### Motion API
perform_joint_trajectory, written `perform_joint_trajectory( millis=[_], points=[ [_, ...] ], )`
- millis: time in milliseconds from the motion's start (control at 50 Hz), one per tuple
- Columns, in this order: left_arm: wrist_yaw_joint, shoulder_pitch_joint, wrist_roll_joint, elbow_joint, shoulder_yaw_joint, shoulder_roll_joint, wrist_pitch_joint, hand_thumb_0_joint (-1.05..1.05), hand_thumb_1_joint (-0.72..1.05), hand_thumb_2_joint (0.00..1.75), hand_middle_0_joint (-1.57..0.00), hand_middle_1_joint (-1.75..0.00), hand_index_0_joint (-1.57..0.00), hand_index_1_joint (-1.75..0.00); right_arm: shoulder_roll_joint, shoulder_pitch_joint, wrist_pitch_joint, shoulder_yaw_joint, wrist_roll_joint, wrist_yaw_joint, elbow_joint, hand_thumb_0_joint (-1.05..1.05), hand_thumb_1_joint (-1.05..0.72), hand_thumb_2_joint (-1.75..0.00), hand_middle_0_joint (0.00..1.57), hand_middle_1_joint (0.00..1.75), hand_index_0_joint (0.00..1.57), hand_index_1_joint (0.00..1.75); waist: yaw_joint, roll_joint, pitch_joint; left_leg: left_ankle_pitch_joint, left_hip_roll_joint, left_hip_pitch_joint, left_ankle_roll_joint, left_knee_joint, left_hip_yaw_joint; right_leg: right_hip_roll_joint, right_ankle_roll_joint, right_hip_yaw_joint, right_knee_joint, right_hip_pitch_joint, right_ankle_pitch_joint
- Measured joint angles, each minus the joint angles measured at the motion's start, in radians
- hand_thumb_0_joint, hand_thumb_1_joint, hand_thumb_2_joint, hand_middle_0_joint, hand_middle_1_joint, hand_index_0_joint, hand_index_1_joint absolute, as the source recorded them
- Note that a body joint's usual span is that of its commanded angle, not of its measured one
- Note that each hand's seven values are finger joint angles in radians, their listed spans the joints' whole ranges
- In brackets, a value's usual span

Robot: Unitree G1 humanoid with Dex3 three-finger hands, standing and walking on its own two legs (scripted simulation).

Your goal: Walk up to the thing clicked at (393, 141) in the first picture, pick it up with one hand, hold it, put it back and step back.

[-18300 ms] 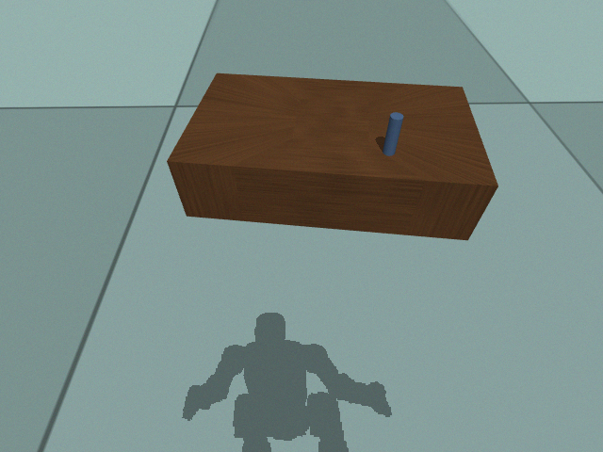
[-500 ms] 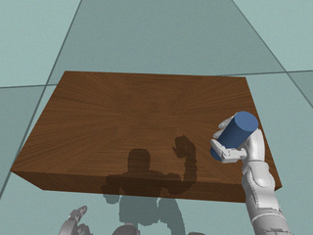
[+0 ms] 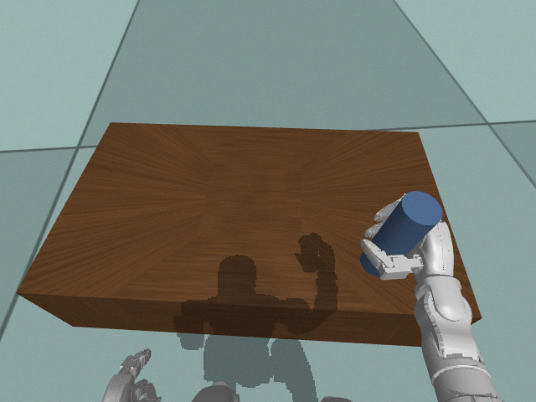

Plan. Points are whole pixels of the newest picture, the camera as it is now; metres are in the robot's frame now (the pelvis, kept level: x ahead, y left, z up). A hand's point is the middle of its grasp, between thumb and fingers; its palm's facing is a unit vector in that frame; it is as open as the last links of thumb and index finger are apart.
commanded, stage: hold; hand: right
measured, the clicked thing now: (395, 238) +0.32 -0.17 +0.06
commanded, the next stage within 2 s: crouch in 0.44 s
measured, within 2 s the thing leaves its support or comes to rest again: neither
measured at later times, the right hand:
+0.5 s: hand (387, 237) +0.33 -0.16 +0.05, palm faces +0.07 +1.00 +0.00, open 7.4 cm
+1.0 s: hand (363, 246) +0.38 -0.16 -0.06, palm faces +0.04 +1.00 +0.01, open 7.3 cm
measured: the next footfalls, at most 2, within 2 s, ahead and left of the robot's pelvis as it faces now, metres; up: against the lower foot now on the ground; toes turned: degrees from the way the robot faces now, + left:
none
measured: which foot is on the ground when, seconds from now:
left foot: down 0.00-1.00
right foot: down 0.00-1.00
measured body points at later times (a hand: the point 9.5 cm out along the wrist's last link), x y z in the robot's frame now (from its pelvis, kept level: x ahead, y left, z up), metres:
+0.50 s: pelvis +0.00 +0.00 +0.00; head +0.04 -0.01 +0.45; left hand +0.13 +0.24 -0.11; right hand +0.32 -0.22 +0.05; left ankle +0.05 +0.14 -0.70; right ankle -0.02 -0.13 -0.70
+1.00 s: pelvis -0.02 +0.00 -0.07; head +0.09 -0.02 +0.37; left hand +0.10 +0.26 -0.18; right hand +0.37 -0.21 -0.05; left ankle +0.05 +0.14 -0.70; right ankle -0.02 -0.13 -0.70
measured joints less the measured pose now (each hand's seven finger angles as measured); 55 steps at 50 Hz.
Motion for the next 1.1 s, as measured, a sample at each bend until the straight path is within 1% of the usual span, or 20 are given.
perform_joint_trajectory(
  millis=[260, 480, 600, 680, 740, 820, 920, 1020, 1060, 1100],
  points=[
    [0.004, 0.004, 0.002, 0.007, 0.000, -0.001, -0.003, 0.01, 0.90, 0.90, -0.20, -0.30, -0.19, -0.30, -0.001, 0.000, -0.002, 0.000, -0.003, -0.004, 0.000, -0.02, 0.14, -1.12, 0.85, 1.16, 0.90, 1.21, 0.000, -0.001, -0.003, -0.001, 0.001, 0.005, -0.003, -0.005, -0.001, 0.001, -0.002, -0.001, -0.002, 0.004, -0.002],
    [-0.001, 0.012, 0.001, 0.004, 0.001, 0.002, -0.003, 0.01, 0.90, 0.90, -0.20, -0.30, -0.19, -0.30, 0.000, -0.011, 0.000, 0.002, 0.003, -0.001, 0.005, -0.02, 0.14, -1.12, 0.85, 1.16, 0.91, 1.21, 0.000, -0.003, -0.004, -0.001, 0.001, -0.001, -0.003, -0.003, -0.002, 0.002, -0.002, -0.002, -0.002, 0.000, -0.002],
    [0.000, 0.010, 0.002, 0.003, 0.000, -0.001, 0.000, 0.01, 0.90, 0.90, -0.20, -0.30, -0.20, -0.30, 0.003, -0.004, -0.003, -0.001, -0.003, -0.002, -0.001, -0.02, 0.14, -1.12, 0.86, 1.15, 0.91, 1.20, 0.003, 0.001, 0.001, -0.003, 0.000, -0.003, -0.002, 0.002, -0.002, 0.000, -0.001, -0.002, 0.001, -0.002, -0.004],
    [-0.001, 0.006, 0.004, 0.004, 0.001, 0.000, -0.002, 0.01, 0.91, 0.90, -0.20, -0.30, -0.20, -0.30, 0.006, -0.016, -0.015, -0.008, -0.003, -0.004, 0.026, -0.02, 0.15, -1.12, 0.86, 1.14, 0.91, 1.19, 0.005, 0.002, -0.002, -0.006, 0.001, -0.020, -0.001, 0.013, -0.001, 0.001, -0.001, 0.000, 0.013, -0.019, -0.006],
    [-0.003, -0.001, 0.010, 0.007, 0.003, 0.000, -0.007, 0.01, 0.91, 0.90, -0.20, -0.30, -0.20, -0.30, 0.004, -0.043, -0.034, -0.017, -0.006, -0.001, 0.071, -0.02, 0.15, -1.12, 0.86, 1.14, 0.92, 1.19, 0.008, 0.006, -0.006, -0.011, 0.003, -0.051, -0.001, 0.035, -0.002, 0.003, -0.001, 0.001, 0.034, -0.050, -0.011],
    [-0.009, -0.014, 0.018, 0.008, 0.006, 0.005, -0.017, 0.01, 0.91, 0.90, -0.20, -0.30, -0.20, -0.30, -0.001, -0.113, -0.077, -0.037, -0.008, 0.020, 0.174, -0.02, 0.15, -1.12, 0.87, 1.14, 0.92, 1.19, 0.018, 0.016, -0.016, -0.028, 0.009, -0.137, 0.000, 0.098, -0.003, 0.008, -0.002, 0.004, 0.098, -0.136, -0.028],
    [-0.024, -0.020, 0.031, -0.001, 0.010, 0.015, -0.032, 0.01, 0.91, 0.89, -0.21, -0.31, -0.20, -0.30, -0.016, -0.233, -0.155, -0.074, -0.022, 0.043, 0.319, -0.02, 0.15, -1.12, 0.86, 1.14, 0.92, 1.19, 0.036, 0.033, -0.048, -0.066, 0.014, -0.330, 0.000, 0.242, -0.012, 0.012, -0.001, 0.004, 0.244, -0.326, -0.073],
    [-0.042, -0.012, 0.045, -0.012, 0.011, 0.026, -0.036, 0.01, 0.91, 0.89, -0.21, -0.31, -0.21, -0.30, -0.056, -0.348, -0.225, -0.121, -0.046, 0.057, 0.421, -0.02, 0.14, -1.12, 0.86, 1.15, 0.91, 1.20, 0.064, 0.043, -0.088, -0.112, 0.015, -0.555, -0.001, 0.409, -0.023, 0.013, 0.001, 0.004, 0.419, -0.545, -0.131],
    [-0.046, -0.004, 0.047, -0.012, 0.009, 0.030, -0.031, 0.01, 0.91, 0.89, -0.21, -0.31, -0.21, -0.30, -0.075, -0.390, -0.239, -0.140, -0.050, 0.061, 0.449, -0.02, 0.14, -1.12, 0.86, 1.15, 0.91, 1.20, 0.075, 0.040, -0.103, -0.130, 0.017, -0.635, -0.001, 0.469, -0.025, 0.015, 0.000, 0.005, 0.481, -0.623, -0.153],
    [-0.051, 0.004, 0.048, -0.008, 0.010, 0.034, -0.025, 0.01, 0.91, 0.89, -0.21, -0.31, -0.21, -0.30, -0.093, -0.434, -0.245, -0.155, -0.047, 0.066, 0.481, -0.02, 0.14, -1.12, 0.86, 1.15, 0.91, 1.20, 0.084, 0.033, -0.114, -0.146, 0.021, -0.701, -0.001, 0.522, -0.027, 0.018, -0.001, 0.008, 0.537, -0.690, -0.172]
  ],
)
